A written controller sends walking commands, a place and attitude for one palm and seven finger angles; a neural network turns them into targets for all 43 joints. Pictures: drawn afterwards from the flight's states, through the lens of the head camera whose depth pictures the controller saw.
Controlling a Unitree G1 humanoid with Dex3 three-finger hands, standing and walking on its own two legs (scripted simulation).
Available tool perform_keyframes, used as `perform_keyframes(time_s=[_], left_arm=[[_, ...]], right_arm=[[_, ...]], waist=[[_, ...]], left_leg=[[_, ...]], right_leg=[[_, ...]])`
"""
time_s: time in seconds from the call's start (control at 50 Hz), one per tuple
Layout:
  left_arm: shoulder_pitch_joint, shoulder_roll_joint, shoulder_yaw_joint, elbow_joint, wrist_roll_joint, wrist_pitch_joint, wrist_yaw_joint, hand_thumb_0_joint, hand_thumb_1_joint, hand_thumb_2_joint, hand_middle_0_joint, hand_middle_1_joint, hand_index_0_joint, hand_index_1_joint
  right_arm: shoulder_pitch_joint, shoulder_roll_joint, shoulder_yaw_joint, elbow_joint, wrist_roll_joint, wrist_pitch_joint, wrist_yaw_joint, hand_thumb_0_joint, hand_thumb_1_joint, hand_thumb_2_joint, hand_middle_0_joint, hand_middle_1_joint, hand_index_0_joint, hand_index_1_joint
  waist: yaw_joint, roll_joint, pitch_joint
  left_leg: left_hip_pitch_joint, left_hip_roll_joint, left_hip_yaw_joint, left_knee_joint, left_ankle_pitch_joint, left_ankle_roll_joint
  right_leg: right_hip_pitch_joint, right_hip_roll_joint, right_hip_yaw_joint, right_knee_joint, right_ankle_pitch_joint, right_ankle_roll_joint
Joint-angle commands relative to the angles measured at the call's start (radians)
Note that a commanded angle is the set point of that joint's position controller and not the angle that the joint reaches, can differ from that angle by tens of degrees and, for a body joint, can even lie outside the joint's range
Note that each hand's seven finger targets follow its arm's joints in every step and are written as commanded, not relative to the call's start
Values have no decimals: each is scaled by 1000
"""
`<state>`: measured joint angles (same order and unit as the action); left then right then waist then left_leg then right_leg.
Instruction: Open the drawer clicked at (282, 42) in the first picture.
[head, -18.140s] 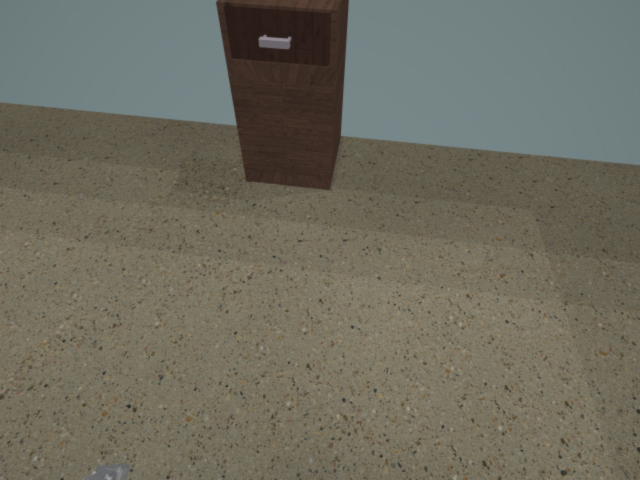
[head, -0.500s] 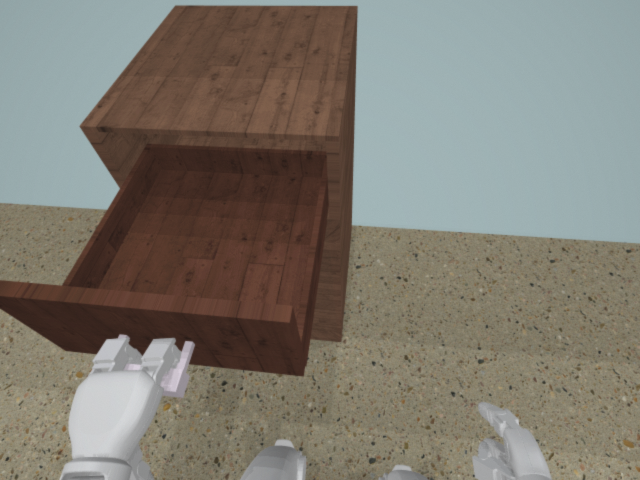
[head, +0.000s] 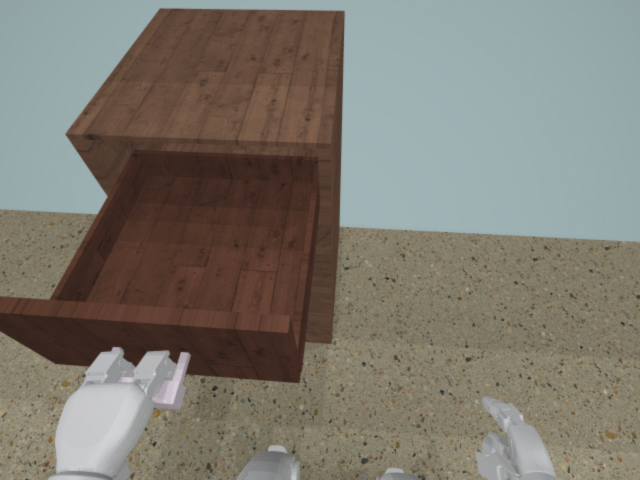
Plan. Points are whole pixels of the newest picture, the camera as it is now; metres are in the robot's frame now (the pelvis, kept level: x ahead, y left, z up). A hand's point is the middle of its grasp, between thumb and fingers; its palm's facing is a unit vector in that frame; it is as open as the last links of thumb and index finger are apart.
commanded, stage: lift the hand off the handle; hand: left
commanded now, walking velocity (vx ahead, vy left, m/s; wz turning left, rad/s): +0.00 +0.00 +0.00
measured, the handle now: (143, 374) +0.24 +0.24 -0.01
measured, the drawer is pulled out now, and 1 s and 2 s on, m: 0.30 0.29 0.25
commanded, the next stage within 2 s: open the thumb to release the handle in 0.48 s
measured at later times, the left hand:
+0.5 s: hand (127, 430) +0.18 +0.24 -0.01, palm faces -0.21 -0.12 -0.97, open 13.7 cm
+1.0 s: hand (134, 416) +0.19 +0.24 -0.02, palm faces +0.02 -0.07 -1.00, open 13.3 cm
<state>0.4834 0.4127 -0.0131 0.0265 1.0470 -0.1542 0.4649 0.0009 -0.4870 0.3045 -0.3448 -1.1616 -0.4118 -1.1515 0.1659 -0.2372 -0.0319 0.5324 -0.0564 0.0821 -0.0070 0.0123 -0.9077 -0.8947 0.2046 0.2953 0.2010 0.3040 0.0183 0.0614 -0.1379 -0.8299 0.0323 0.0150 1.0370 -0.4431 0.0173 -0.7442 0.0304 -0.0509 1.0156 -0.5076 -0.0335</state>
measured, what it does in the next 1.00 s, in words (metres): stands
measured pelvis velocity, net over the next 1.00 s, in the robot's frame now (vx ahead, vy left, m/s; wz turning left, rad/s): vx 0.00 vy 0.01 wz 0.01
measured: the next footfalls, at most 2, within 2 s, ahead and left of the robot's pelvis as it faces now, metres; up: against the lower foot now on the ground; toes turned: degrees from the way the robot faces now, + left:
none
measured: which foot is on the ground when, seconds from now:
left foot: down 0.00-1.00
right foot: down 0.00-1.00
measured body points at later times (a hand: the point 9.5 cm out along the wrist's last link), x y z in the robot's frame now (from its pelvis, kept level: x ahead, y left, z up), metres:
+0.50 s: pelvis +0.02 +0.01 +0.01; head +0.08 +0.00 +0.45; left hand +0.18 +0.25 +0.04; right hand +0.21 -0.22 -0.09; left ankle +0.04 +0.11 -0.67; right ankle +0.00 -0.10 -0.67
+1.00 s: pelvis +0.00 +0.01 -0.02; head +0.08 -0.01 +0.42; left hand +0.19 +0.24 +0.03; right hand +0.20 -0.22 -0.14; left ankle +0.04 +0.11 -0.67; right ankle +0.00 -0.10 -0.67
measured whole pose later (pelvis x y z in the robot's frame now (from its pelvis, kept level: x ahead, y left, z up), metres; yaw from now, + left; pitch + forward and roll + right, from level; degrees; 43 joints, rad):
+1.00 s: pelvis +0.00 +0.01 -0.02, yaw +1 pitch +18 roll -2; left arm 0.46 0.43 -0.02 -0.03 1.08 -0.21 0.57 0.00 -0.49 0.30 -0.53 -0.89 -0.53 -0.93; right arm 0.15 -0.25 -0.04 0.55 -0.07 0.08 0.01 0.01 -0.91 -0.89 0.20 0.30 0.20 0.30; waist 0.07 0.08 -0.17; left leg -0.98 0.02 0.00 1.15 -0.49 0.03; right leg -0.89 0.02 -0.06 1.13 -0.56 -0.02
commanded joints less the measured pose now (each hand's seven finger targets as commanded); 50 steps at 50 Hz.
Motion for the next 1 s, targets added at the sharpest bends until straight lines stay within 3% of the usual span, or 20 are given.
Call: perform_keyframes(time_s=[0.0,0.04,0.1,0.14,0.16,0.18,0.24,0.26,0.34,0.36,0.42,0.46,0.58,0.62,0.66,0.8,0.84,0.92,0.96,0.98], left_arm=[[-98,190,194,-390,-55,-9,119,0,-500,300,-300,-1200,-300,-1200],[-66,225,229,-416,-61,-5,120,0,-500,300,-300,-1200,-300,-1200],[-37,216,225,-440,-70,-6,113,0,-500,300,-300,-1200,-300,-1200],[-45,232,238,-481,-72,-12,112,0,-500,300,-300,-1200,-300,-1200],[-7,206,215,-497,-79,-12,110,0,-500,300,-300,-1200,-300,-1200],[10,217,229,-500,-80,-11,110,0,-500,300,-300,-1200,-300,-1200],[20,236,249,-554,-87,-18,108,0,-500,300,-300,-1200,-300,-1200],[59,213,233,-550,-92,-13,106,0,-500,300,-300,-1200,-300,-1200],[61,255,274,-602,-95,-19,105,0,-500,300,-300,-1200,-300,-1200],[80,226,250,-615,-98,-18,104,0,-500,300,-300,-1200,-300,-1200],[69,237,244,-678,-98,-25,105,0,-500,300,-300,-1200,-300,-1200],[104,212,228,-684,-110,-13,100,0,-500,300,-300,-1200,-300,-1200],[158,244,256,-753,-133,-1,85,0,-500,300,-300,-1200,-300,-1200],[141,214,244,-656,-125,4,80,0,-500,300,-285,-1110,-285,-1110],[128,202,242,-607,-119,-4,83,0,-500,300,-270,-1020,-270,-1020],[-38,162,212,-434,-32,-47,142,0,-500,300,-218,-705,-218,-705],[-126,159,207,-362,-18,-36,159,0,-500,300,-202,-615,-202,-615],[-231,151,183,-195,-3,1,170,0,-500,300,-173,-435,-173,-435],[-272,140,154,-130,1,32,162,0,-500,300,-158,-345,-158,-345],[-299,131,132,-92,7,49,157,0,-500,300,-150,-300,-150,-300]], right_arm=[[-84,-98,-38,-160,4,-51,-8,0,-900,-900,200,300,200,300],[-85,-99,-33,-163,1,-52,-7,0,-900,-900,200,300,200,300],[-90,-96,-30,-164,5,-55,-8,0,-900,-900,200,300,200,300],[-95,-96,-26,-166,1,-56,-8,0,-900,-900,200,300,200,300],[-91,-92,-28,-169,3,-63,-8,0,-900,-900,200,300,200,300],[-85,-91,-28,-168,1,-63,-4,0,-900,-900,200,300,200,300],[-95,-91,-24,-174,-2,-63,-4,0,-900,-900,200,300,200,300],[-90,-87,-25,-175,3,-68,-5,0,-900,-900,200,300,200,300],[-91,-91,-21,-178,-1,-64,-3,0,-900,-900,200,300,200,300],[-89,-86,-23,-180,3,-69,-4,0,-900,-900,200,300,200,300],[-79,-94,-25,-180,-1,-75,1,0,-900,-900,200,300,200,300],[-80,-90,-24,-183,5,-78,-1,0,-900,-900,200,300,200,300],[-77,-89,-25,-182,9,-82,-7,0,-900,-900,200,300,200,300],[-74,-87,-27,-170,9,-76,-5,0,-900,-900,200,300,200,300],[-73,-89,-30,-172,7,-75,-7,0,-900,-900,200,300,200,300],[-55,-113,-47,-160,-17,-64,17,0,-900,-900,200,300,200,300],[-51,-118,-51,-149,-18,-58,21,0,-900,-900,200,300,200,300],[-44,-123,-57,-131,-8,-49,14,0,-900,-900,200,300,200,300],[-49,-122,-54,-124,1,-34,7,0,-900,-900,200,300,200,300],[-51,-120,-52,-120,5,-26,6,0,-900,-900,200,300,200,300]], waist=[[15,79,-263],[25,72,-297],[27,78,-268],[32,93,-287],[34,115,-291],[35,88,-303],[41,108,-311],[43,120,-295],[49,125,-313],[49,144,-300],[54,175,-341],[49,167,-319],[63,175,-358],[36,118,-293],[30,115,-275],[-2,71,-289],[-26,26,-291],[-35,-54,-289],[-26,-25,-284],[-31,-48,-275]], left_leg=[[342,-41,-20,-132,250,26],[357,-41,-18,-132,284,25],[354,-39,-18,-142,287,22],[374,-37,-18,-142,312,21],[385,-36,-15,-142,329,21],[392,-35,-14,-138,347,19],[403,-33,-16,-139,378,18],[405,-29,-15,-143,386,17],[419,-29,-19,-143,419,12],[424,-24,-20,-146,433,11],[474,-17,-26,-140,492,3],[465,-12,-29,-146,502,3],[496,-6,-25,-146,590,-4],[453,-10,-26,-141,523,5],[419,-12,-26,-136,472,11],[321,-21,-44,-55,327,8],[283,-23,-50,-28,270,10],[197,-30,-44,-6,152,19],[183,-33,-40,-21,136,23],[175,-33,-40,-28,114,24]], right_leg=[[11,17,17,-182,260,-25],[22,15,28,-182,286,-26],[30,15,19,-183,291,-25],[21,15,23,-180,292,-29],[34,14,17,-177,311,-28],[26,14,23,-178,323,-27],[30,13,22,-173,336,-29],[38,13,11,-171,342,-27],[25,14,21,-168,340,-30],[27,12,5,-163,337,-28],[-14,13,8,-161,312,-29],[2,11,-8,-162,315,-25],[17,7,2,-167,363,-22],[-7,13,-9,-171,345,-17],[0,16,-15,-164,346,-18],[-147,23,-11,-91,247,-22],[-194,22,1,-79,212,-21],[-195,19,4,-88,157,-12],[-166,18,2,-94,153,-13],[-173,19,3,-104,130,-10]])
